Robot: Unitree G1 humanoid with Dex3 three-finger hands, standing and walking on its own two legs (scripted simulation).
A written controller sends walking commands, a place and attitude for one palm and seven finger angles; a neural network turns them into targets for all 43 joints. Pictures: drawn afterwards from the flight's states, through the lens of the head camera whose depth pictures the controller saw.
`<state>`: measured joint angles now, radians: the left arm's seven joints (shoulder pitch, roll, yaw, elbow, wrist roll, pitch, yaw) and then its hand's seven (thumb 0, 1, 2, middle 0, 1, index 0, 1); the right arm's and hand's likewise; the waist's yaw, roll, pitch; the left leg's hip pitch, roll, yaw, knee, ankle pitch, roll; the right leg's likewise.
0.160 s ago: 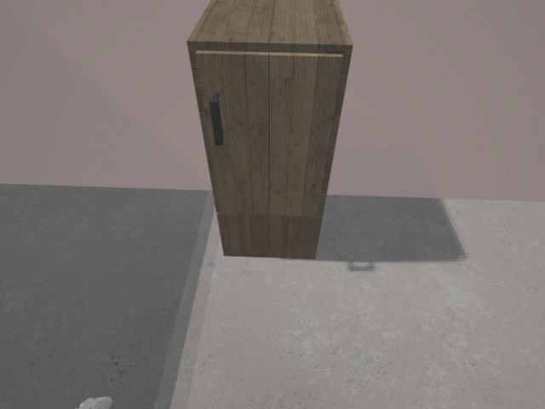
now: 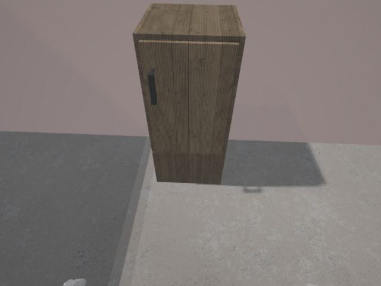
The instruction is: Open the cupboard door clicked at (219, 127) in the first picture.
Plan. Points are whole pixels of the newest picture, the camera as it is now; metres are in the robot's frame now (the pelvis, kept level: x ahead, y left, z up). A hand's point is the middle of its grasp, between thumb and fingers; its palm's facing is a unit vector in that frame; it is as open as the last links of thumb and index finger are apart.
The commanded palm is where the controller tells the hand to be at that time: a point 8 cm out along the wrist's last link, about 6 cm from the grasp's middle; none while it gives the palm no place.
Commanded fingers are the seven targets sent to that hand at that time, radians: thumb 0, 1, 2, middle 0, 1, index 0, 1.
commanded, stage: stand and wait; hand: left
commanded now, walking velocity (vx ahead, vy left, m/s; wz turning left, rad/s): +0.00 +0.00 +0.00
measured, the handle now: (153, 86) +0.85 +0.21 -0.03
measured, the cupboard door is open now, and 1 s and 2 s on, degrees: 0 0 0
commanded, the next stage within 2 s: look at it before walking up in 0.68 s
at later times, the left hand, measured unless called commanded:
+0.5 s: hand out of the picture +0.05 +0.23 -0.15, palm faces -0.02 -0.94 -0.33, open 7.4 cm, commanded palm none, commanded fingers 0.00 0.90 0.90 -0.20 -0.30 -0.20 -0.30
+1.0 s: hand out of the picture +0.07 +0.23 -0.15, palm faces -0.03 -0.94 -0.33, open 7.4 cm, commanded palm none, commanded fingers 0.00 0.90 0.90 -0.20 -0.30 -0.20 -0.30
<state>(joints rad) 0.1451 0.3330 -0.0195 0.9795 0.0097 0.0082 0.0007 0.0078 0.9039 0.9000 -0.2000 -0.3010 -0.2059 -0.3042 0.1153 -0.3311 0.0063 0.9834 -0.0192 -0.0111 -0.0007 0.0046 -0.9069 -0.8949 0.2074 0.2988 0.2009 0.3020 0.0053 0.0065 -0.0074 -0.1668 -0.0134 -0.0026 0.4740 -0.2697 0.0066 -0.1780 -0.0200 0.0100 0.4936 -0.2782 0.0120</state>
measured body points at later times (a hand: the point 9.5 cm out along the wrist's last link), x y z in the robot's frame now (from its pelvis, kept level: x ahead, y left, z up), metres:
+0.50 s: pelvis -0.02 -0.01 +0.01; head -0.02 -0.01 +0.45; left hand +0.05 +0.28 -0.13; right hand +0.05 -0.31 -0.13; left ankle -0.01 +0.12 -0.74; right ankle -0.01 -0.13 -0.74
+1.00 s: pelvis -0.01 -0.01 +0.01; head -0.01 -0.01 +0.46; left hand +0.07 +0.28 -0.12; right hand +0.06 -0.30 -0.13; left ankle -0.01 +0.12 -0.74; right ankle -0.01 -0.13 -0.74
